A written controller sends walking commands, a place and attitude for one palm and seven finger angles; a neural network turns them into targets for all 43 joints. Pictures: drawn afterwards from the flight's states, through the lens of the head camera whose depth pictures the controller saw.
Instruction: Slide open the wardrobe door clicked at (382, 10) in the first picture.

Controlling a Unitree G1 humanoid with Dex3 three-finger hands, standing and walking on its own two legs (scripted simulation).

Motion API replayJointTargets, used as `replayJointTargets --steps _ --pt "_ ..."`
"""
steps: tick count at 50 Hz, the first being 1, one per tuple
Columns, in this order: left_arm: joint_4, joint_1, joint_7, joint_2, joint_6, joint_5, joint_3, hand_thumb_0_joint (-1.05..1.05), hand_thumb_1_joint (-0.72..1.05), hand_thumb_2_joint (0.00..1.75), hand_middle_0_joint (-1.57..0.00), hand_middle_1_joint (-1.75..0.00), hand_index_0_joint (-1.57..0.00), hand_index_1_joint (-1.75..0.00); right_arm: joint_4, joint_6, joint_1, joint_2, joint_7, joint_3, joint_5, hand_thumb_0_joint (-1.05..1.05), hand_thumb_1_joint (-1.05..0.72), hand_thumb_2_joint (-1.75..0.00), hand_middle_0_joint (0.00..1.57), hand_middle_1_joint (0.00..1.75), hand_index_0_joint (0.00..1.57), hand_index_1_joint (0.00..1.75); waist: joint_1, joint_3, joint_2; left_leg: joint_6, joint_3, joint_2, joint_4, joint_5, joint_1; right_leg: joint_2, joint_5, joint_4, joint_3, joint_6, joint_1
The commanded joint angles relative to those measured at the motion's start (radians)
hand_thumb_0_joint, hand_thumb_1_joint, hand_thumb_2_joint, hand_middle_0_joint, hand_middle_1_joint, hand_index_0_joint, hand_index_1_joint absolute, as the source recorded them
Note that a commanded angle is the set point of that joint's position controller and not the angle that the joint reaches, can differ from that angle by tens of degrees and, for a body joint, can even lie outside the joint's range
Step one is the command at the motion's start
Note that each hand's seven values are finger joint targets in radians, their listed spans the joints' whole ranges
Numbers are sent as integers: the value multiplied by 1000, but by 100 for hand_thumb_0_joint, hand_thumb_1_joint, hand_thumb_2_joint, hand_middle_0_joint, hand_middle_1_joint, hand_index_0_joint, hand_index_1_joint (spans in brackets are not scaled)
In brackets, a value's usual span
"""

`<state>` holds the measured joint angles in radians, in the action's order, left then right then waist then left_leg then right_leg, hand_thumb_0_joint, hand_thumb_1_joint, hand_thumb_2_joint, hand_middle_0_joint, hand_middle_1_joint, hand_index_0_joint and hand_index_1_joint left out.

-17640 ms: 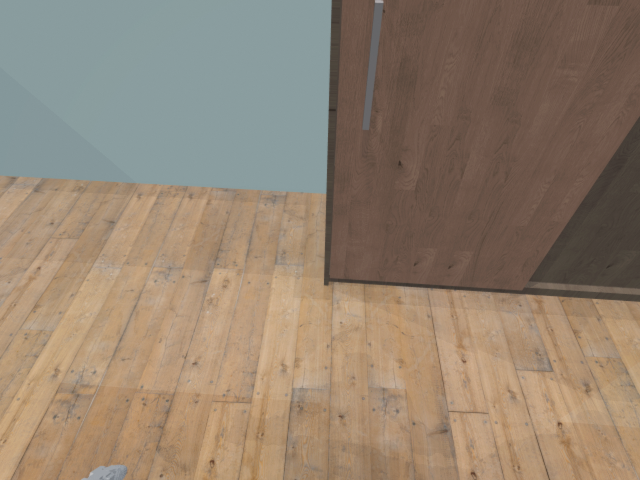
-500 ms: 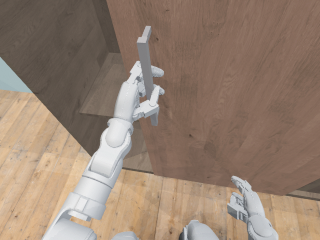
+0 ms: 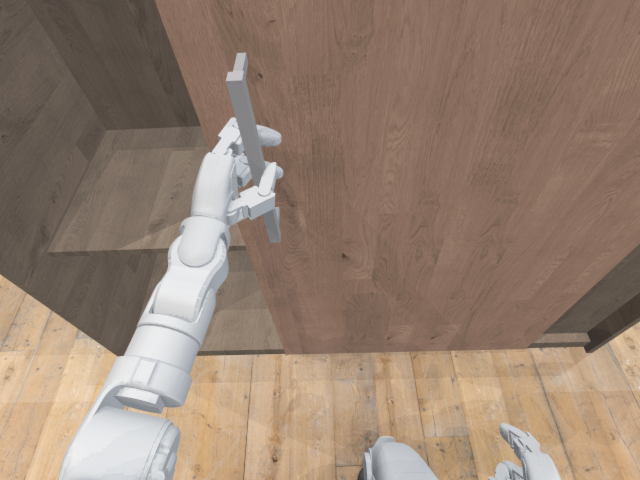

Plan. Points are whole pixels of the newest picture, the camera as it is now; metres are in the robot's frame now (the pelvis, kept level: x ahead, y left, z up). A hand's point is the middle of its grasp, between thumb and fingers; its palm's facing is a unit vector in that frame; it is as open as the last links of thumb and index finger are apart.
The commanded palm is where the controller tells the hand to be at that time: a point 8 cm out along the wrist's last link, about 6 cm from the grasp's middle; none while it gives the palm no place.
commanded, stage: step sideways, sliding the door along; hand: left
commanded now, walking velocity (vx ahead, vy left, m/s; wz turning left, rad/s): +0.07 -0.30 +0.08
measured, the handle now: (261, 164) +0.47 +0.11 +0.12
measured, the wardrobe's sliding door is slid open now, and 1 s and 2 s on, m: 0.50 0.56 0.56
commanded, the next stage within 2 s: stop walking and hold the door there in 0.76 s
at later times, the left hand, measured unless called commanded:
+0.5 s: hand (335, 185) +0.42 +0.01 +0.13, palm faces +0.27 -0.95 -0.15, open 6.0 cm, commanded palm +0.39 -0.01 +0.13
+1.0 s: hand (336, 182) +0.43 +0.01 +0.13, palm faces +0.42 -0.89 -0.18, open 6.1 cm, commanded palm +0.39 +0.02 +0.12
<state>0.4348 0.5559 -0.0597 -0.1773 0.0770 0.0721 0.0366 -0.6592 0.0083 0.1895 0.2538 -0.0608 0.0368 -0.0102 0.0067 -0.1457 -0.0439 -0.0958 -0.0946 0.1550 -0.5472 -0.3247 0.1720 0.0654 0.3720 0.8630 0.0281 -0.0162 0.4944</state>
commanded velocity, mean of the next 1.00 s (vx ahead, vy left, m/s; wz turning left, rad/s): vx -0.09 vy -0.24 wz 0.00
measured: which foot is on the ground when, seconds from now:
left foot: down 0.00-0.06, up 0.08-0.24, down 0.26-0.78, up 0.80-0.90, down 0.92-1.00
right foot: up 0.00-0.04, down 0.06-0.26, up 0.28-0.46, down 0.48-1.00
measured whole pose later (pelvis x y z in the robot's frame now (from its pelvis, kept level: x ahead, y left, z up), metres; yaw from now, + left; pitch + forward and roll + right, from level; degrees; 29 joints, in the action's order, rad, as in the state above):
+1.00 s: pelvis +0.06 -0.25 +0.01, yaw +8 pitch +1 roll +0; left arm 0.32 0.44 -0.14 -0.29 0.05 0.08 -0.16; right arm -0.61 -0.04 0.12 0.24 -0.06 0.03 -0.04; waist 0.05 -0.15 -0.04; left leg -0.07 -0.15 0.17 -0.55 -0.28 0.21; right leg 0.01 0.30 0.61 -0.07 -0.02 0.30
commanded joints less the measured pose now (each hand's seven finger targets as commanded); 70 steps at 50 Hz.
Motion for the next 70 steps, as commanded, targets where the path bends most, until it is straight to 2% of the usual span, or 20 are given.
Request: replayJointTargets --steps 1,3,10,12,13,14,21,27,31,35,41,43,44,46,49,52,55,62,66,70 --pt "-327 523 37 4 77 -22 56 0 90 90 -45 -140 -45 -140 165 -37 -86 118 -10 22 -44 0 -90 -90 20 30 20 30 -14 477 -37 98 -30 130 -126 398 -67 -58 -231 -391 -106 13 -421" --pt "-311 502 1 -134 51 -30 -53 0 90 90 -45 -140 -45 -140 167 -48 -145 76 -22 13 -47 0 -90 -90 20 30 20 30 0 466 371 40 -29 -95 -464 -315 258 -354 -465 -520 227 165 -488" --pt "-284 528 -20 -125 55 -17 -59 0 90 90 -45 -140 -45 -140 62 -82 -61 73 -46 -7 -2 0 -90 -90 20 30 20 30 -19 524 212 59 -32 -91 -131 -132 72 -253 -446 -403 82 169 -384" --pt "-283 594 1 -60 73 -6 12 0 90 90 -45 -140 -45 -140 81 -91 -36 105 -47 2 -3 0 -90 -90 20 30 20 30 -51 505 18 152 187 93 160 32 -208 -163 -203 -211 16 68 -68" --pt "-256 602 10 -33 76 7 52 0 90 90 -45 -140 -45 -140 105 -85 -74 144 -41 13 -2 0 -90 -90 20 30 20 30 -30 425 -282 272 518 387 267 181 -254 -57 31 41 -51 -3 128" --pt "-238 604 23 18 70 2 88 0 90 90 -45 -140 -45 -140 123 -80 -124 89 -23 -3 -11 0 -90 -90 20 30 20 30 6 412 -155 313 543 450 279 258 -216 -109 21 194 70 2 126" --pt "-312 695 22 162 49 10 222 0 90 90 -45 -140 -45 -140 151 -65 -75 112 2 1 -44 0 -90 -90 20 30 20 30 -40 480 -172 153 65 207 -2 671 -246 -84 -103 -287 -107 3 -208" --pt "-287 548 -17 25 51 -13 126 0 90 90 -45 -140 -45 -140 119 -78 -77 69 -26 22 -52 0 -90 -90 20 30 20 30 -23 533 230 44 4 -43 -252 28 107 -280 -986 -333 20 89 -514" --pt "-367 566 -24 59 71 -6 145 0 90 90 -45 -140 -45 -140 122 -88 -88 74 -38 16 -42 0 -90 -90 20 30 20 30 -41 581 86 80 48 50 -58 450 -91 -236 -913 -225 -55 31 -415" --pt "-438 546 -12 89 88 -9 159 0 90 90 -45 -140 -45 -140 161 -88 -94 103 10 27 -35 0 -90 -90 20 30 20 30 -37 520 -250 171 128 238 -53 1093 -384 -99 -102 -275 -43 2 -142" --pt "-440 403 -39 -34 100 -41 74 0 90 90 -45 -140 -45 -140 196 -111 -107 57 -9 6 -49 0 -90 -90 20 30 20 30 12 537 233 40 20 -69 -314 -203 260 -346 -1429 -302 114 141 -728" --pt "-512 434 -58 -34 115 -33 72 0 90 90 -45 -140 -45 -140 163 -119 -108 63 -24 -1 -36 0 -90 -90 20 30 20 30 -24 547 134 41 13 -15 -43 30 156 -322 -1391 -219 63 129 -708" --pt "-254 269 -127 -611 98 -51 -537 0 90 90 -45 -140 -45 -140 105 -90 -19 151 -38 49 -23 0 -90 -90 20 30 20 30 -3 619 105 57 -4 50 28 328 -25 -313 -1270 -168 50 94 -581" --pt "-480 309 -48 -194 108 -16 -134 0 90 90 -45 -140 -45 -140 188 -69 -103 112 -15 26 -38 0 -90 -90 20 30 20 30 -1 634 -75 166 150 203 -12 1097 -367 -157 -499 -196 -9 -33 -218" --pt "-474 243 -46 -178 84 -34 -127 0 90 90 -45 -140 -45 -140 189 -104 -124 96 12 14 -26 0 -90 -90 20 30 20 30 -9 487 -329 162 32 214 -46 1374 -524 -66 -32 -302 -76 -2 -35" --pt "-495 207 -54 -231 72 -41 -150 0 90 90 -45 -140 -45 -140 212 -101 -128 87 11 1 -33 0 -90 -90 20 30 20 30 -13 557 -102 94 -47 124 -196 999 -302 -138 -689 -392 -53 26 -321" --pt "-381 99 -77 -348 47 -27 -282 0 90 90 -45 -140 -45 -140 203 -107 -115 79 -26 5 -36 0 -90 -90 20 30 20 30 39 539 256 46 24 -115 -463 -300 309 -399 -1593 -303 185 125 -689" --pt "-451 172 -93 -301 44 -31 -242 0 90 90 -45 -140 -45 -140 169 -78 -122 66 -55 -30 -19 0 -90 -90 20 30 20 30 11 559 163 50 1 -130 -97 46 125 -324 -1095 -297 97 120 -543" --pt "-502 121 -80 -184 27 -16 -115 0 90 90 -45 -140 -45 -140 193 -58 -134 120 -36 -1 -41 0 -90 -90 20 30 20 30 11 515 -80 186 209 167 71 770 -167 -129 -113 -260 13 -18 -237" --pt "-532 137 -79 -173 16 -42 -95 0 90 90 -45 -140 -45 -140 178 -73 -117 106 -23 -22 -4 0 -90 -90 20 30 20 30 -15 469 -244 186 155 159 57 1082 -315 -89 33 -189 -50 9 -92"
